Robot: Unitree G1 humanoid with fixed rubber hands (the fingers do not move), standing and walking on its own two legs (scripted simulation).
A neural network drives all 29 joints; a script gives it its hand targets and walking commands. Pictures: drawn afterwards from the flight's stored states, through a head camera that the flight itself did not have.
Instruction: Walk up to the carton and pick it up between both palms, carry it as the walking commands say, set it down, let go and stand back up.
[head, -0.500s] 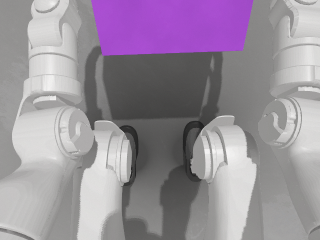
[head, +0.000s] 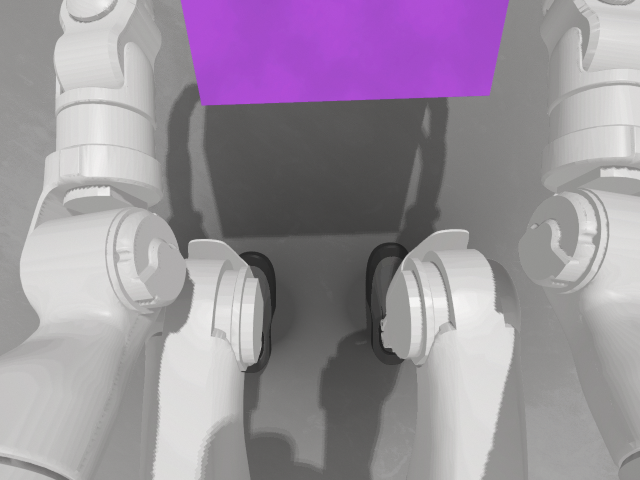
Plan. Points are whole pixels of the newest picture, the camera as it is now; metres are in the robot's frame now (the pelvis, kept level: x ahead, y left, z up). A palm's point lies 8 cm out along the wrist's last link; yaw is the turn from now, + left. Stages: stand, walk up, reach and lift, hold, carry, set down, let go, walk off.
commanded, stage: set down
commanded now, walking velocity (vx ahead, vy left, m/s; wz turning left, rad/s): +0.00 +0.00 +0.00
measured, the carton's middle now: out of the picture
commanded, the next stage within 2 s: none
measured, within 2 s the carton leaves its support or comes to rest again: rests again in 0.48 s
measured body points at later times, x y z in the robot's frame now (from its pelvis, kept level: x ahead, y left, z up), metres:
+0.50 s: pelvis -0.01 +0.00 +0.00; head +0.37 -0.03 +0.23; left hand +0.54 +0.15 -0.20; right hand +0.51 -0.23 -0.22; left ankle +0.09 +0.12 -0.33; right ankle +0.09 -0.11 -0.33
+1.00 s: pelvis -0.02 +0.00 -0.01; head +0.35 -0.03 +0.24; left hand +0.54 +0.16 -0.18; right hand +0.53 -0.27 -0.17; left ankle +0.09 +0.12 -0.33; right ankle +0.09 -0.11 -0.33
